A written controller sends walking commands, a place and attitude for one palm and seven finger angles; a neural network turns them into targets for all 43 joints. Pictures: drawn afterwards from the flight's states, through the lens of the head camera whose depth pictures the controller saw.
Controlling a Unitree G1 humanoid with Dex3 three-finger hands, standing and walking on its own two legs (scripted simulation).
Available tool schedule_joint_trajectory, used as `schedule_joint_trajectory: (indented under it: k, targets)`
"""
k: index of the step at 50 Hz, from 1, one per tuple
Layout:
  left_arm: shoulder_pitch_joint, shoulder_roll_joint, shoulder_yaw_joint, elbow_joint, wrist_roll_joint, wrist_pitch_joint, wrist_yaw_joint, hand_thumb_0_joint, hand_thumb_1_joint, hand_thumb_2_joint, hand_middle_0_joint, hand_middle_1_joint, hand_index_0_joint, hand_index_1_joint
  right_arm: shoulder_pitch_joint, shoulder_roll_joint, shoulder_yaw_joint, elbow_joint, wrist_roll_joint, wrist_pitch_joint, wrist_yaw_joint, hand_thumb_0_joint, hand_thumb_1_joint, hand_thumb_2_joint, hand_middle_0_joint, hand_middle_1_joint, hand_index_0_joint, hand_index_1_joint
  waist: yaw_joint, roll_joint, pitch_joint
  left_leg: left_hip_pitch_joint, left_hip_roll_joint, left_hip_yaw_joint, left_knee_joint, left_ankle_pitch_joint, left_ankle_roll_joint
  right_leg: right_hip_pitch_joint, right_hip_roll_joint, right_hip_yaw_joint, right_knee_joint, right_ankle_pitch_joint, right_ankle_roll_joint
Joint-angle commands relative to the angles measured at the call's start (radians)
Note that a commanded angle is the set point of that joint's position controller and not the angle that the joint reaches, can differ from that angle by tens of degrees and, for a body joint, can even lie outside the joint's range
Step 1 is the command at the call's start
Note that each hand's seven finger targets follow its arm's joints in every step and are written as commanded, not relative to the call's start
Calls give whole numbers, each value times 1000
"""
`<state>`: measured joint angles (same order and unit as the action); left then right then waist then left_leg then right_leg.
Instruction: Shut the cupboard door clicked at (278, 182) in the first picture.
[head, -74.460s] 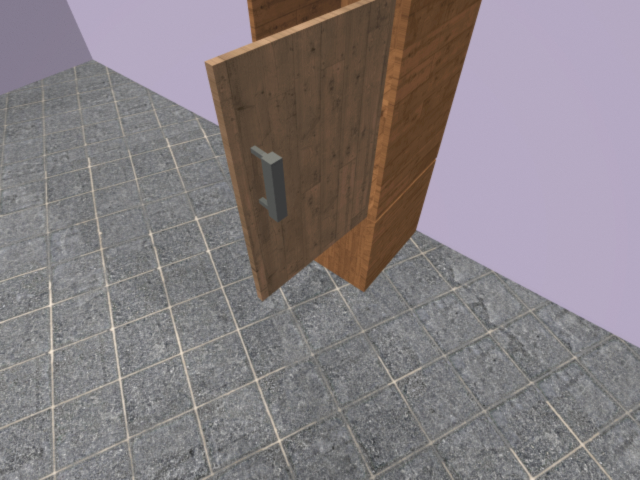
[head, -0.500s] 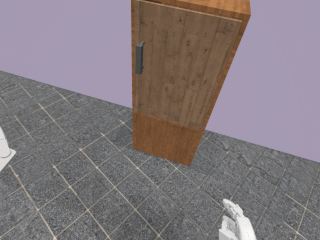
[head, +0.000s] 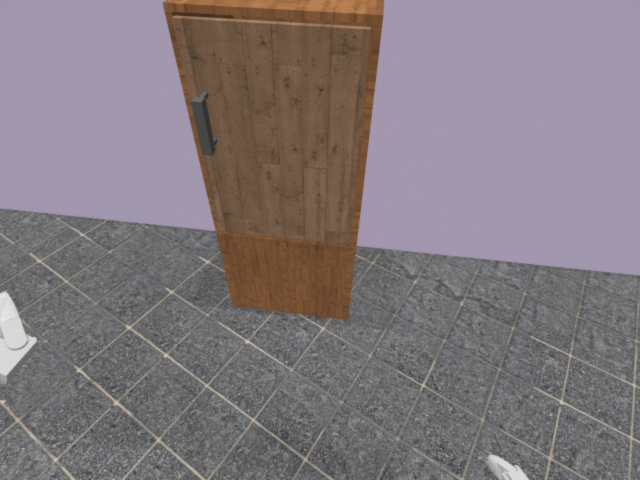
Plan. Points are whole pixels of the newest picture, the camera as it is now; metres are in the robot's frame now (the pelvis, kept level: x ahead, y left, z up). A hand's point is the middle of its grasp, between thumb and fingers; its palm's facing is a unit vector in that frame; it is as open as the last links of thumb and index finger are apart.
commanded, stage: stop stepping back and stand still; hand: left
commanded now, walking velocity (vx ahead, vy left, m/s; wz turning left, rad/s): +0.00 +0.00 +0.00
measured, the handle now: (206, 123) +0.88 +0.26 +0.04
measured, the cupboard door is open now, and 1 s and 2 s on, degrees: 0 0 0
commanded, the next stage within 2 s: let the arm hang, fingers relaxed in 0.28 s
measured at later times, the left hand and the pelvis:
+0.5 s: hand (109, 418) +0.21 +0.25 +0.01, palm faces +0.12 -0.90 -0.43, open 7.4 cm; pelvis -0.01 +0.02 +0.00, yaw -1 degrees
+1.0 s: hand out of the picture -0.11 +0.25 -0.16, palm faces +0.03 -0.96 -0.28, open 7.3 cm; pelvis -0.04 +0.03 +0.01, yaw +0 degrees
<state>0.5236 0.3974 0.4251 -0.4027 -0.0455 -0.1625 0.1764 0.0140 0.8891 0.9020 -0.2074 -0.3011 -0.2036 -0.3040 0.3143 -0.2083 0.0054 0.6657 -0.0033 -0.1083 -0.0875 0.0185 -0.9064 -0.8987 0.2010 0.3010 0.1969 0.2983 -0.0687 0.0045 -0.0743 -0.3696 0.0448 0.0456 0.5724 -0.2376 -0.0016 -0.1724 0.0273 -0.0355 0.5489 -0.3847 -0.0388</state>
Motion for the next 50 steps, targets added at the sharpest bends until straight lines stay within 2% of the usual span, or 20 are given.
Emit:
schedule_joint_trajectory:
  k: [1,3,4,6,8,9,12,15,18,19,20,22,24,27,29,32,36,41,43,50]
  targets:
    - [-5,232,142,-306,3,-101,16,0,900,900,-200,-300,-200,-300,-162,-109,-50,-164,13,-44,19,0,-900,-900,200,300,200,300,65,-114,38,-156,-16,-35,224,-86,-4,19,-317,385,-292,199,-148]
    - [-11,245,169,-292,7,-114,23,0,900,900,-200,-300,-200,-300,-146,-98,-39,-157,10,-44,19,0,-900,-900,200,300,200,300,60,-52,6,-170,1,-48,183,-108,-5,102,-311,307,-188,497,-153]
    - [-22,233,162,-269,11,-116,25,0,900,900,-200,-300,-200,-300,-137,-93,-33,-153,8,-43,17,0,-900,-900,200,300,200,300,51,-22,9,-103,9,-43,80,-59,1,79,-282,255,-141,558,-126]
    - [-48,215,148,-216,8,-115,24,0,900,900,-200,-300,-200,-300,-129,-93,-30,-142,3,-39,6,0,-900,-900,200,300,200,300,44,14,-4,93,-13,-19,-78,160,13,-6,-179,145,-88,501,-41]
    - [-74,199,120,-178,2,-105,17,0,900,900,-200,-300,-200,-300,-144,-116,-44,-146,12,-44,-6,0,-900,-900,200,300,200,300,56,64,-27,233,66,-90,-99,362,41,-88,-89,101,-53,410,31]
    - [-90,191,107,-159,-3,-103,12,0,900,900,-200,-300,-200,-300,-148,-123,-47,-152,21,-39,-7,0,-900,-900,200,300,200,300,60,39,-22,238,89,-108,-95,347,50,-103,-73,105,-79,349,52]
    - [-111,170,76,-131,5,-85,-1,0,900,900,-200,-300,-200,-300,-152,-116,-39,-151,16,-33,-4,0,-900,-900,200,300,200,300,51,33,-7,186,60,-73,-59,381,39,-63,-81,117,-113,482,43]
    - [-118,163,53,-159,6,-77,-3,0,900,900,-200,-300,-200,-300,-167,-113,-40,-166,20,-30,3,0,-900,-900,200,300,200,300,53,-55,-32,173,36,-50,-36,306,29,-36,-113,138,-148,495,30]
    - [-66,185,79,-221,2,-76,-2,0,900,900,-200,-300,-200,-300,-183,-104,-35,-188,18,-25,5,0,-900,-900,200,300,200,300,60,-5,-54,171,26,-46,-55,283,29,-19,-122,138,-153,475,22]
    - [-100,28,-327,527,72,81,-138,0,900,900,-200,-300,-200,-300,-266,-280,-68,-5,15,-59,86,0,-900,-900,200,300,200,300,46,45,20,120,62,-76,57,484,31,-110,-164,67,0,613,4]
    - [-100,-1,-317,543,65,156,-163,0,900,900,-200,-300,-200,-300,-188,-248,-76,0,10,-3,89,0,-900,-900,200,300,200,300,56,63,-37,149,68,-71,17,427,28,-104,-141,96,-13,491,4]
    - [-123,-22,-332,579,71,170,-176,0,900,900,-200,-300,-200,-300,-173,-234,-61,0,1,28,86,0,-900,-900,200,300,200,300,72,71,-25,101,92,-102,-6,362,47,-125,-107,62,13,298,13]
    - [-168,7,-342,668,70,164,-180,0,900,900,-200,-300,-200,-300,-185,-235,-41,-6,-5,51,84,0,-900,-900,200,300,200,300,83,-49,-8,43,90,-148,-25,328,68,-76,-94,61,-13,255,8]
    - [-239,35,-359,828,72,157,-176,0,900,900,-200,-300,-200,-300,-184,-231,-35,22,-14,73,85,0,-900,-900,200,300,200,300,63,-182,11,86,45,-135,-5,268,42,-113,-141,121,-76,257,-27]
    - [-252,15,-375,940,68,160,-170,0,900,900,-200,-300,-200,-300,-167,-211,-29,67,-23,88,84,0,-900,-900,200,300,200,300,54,-130,11,127,29,-124,-14,236,34,-128,-156,143,-104,227,-38]
    - [-243,-4,-390,1071,64,170,-162,0,900,900,-200,-300,-200,-300,-154,-196,-20,120,-24,103,81,0,-900,-900,200,300,200,300,57,44,16,149,46,-152,-101,203,37,-90,-119,123,-121,127,-13]
    - [-171,-47,-382,1240,61,177,-163,0,900,900,-200,-300,-200,-300,-130,-159,-22,200,-25,115,70,0,-900,-900,200,300,200,300,74,205,53,93,47,-171,-214,-53,40,-40,-94,99,-157,46,-17]
    - [-135,-44,-384,1373,62,172,-167,0,900,900,-200,-300,-200,-300,-75,-176,-41,275,-17,118,60,0,-900,-900,200,300,200,300,73,144,78,98,60,-198,-290,-198,44,-33,-84,84,-188,28,-24]
    - [-131,-47,-386,1410,64,170,-167,0,900,900,-200,-300,-200,-300,-56,-183,-48,298,-13,117,57,0,-900,-900,200,300,200,300,71,69,97,110,72,-205,-302,-200,49,-47,-86,81,-198,23,-24]
    - [-122,-40,-386,1485,66,161,-160,0,900,900,-200,-300,-200,-300,-30,-182,-56,363,-11,115,56,0,-900,-900,200,300,200,300,67,-41,150,141,62,-182,-297,-155,50,-107,-102,108,-246,-28,-26]
